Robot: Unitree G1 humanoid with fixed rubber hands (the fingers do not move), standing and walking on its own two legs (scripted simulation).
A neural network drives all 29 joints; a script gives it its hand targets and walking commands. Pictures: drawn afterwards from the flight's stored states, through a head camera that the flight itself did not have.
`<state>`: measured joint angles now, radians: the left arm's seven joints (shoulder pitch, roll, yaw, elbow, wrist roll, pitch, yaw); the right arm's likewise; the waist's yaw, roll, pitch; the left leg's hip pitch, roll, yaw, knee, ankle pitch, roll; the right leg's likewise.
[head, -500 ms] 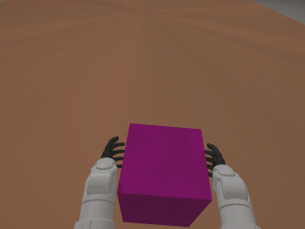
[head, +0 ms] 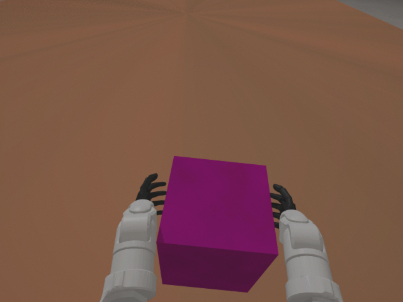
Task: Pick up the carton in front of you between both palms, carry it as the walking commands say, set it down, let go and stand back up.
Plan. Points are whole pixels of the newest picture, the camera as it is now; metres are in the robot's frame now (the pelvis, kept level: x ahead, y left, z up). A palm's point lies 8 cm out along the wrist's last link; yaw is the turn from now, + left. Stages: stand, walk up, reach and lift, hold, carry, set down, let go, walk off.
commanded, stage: set down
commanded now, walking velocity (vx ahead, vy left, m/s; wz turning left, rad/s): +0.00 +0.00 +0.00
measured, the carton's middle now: (212, 227) +0.32 +0.00 -0.04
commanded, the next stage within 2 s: none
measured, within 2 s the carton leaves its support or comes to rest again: neither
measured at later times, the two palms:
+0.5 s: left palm (152, 229) +0.37 +0.17 -0.15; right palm (258, 240) +0.35 -0.13 -0.16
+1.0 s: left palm (155, 235) +0.42 +0.18 -0.29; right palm (244, 244) +0.40 -0.12 -0.29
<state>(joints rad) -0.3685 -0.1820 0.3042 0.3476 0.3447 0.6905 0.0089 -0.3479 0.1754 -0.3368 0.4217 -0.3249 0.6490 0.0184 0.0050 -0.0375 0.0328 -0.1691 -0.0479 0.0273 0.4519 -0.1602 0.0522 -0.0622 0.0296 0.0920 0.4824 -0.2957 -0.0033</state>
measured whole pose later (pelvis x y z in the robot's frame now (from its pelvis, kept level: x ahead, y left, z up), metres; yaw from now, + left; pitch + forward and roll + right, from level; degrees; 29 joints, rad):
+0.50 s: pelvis -0.03 -0.01 -0.08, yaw +0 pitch +26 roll -2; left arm -0.66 -0.03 0.34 0.56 0.28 0.18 -0.04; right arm -0.57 0.18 -0.40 0.54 -0.17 0.13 -0.12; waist 0.03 -0.05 0.04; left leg -1.15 -0.04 -0.05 0.96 -0.26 0.02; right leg -1.04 0.10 0.06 1.00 -0.41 0.00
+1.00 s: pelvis -0.06 +0.00 -0.20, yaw -3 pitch +41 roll -6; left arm -1.02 0.07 0.37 0.73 0.28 0.27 0.00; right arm -0.92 0.10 -0.51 0.68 -0.17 0.23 -0.12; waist 0.03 -0.05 -0.10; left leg -1.81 -0.08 -0.07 1.48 -0.38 0.03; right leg -1.67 0.14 0.03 1.52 -0.57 0.04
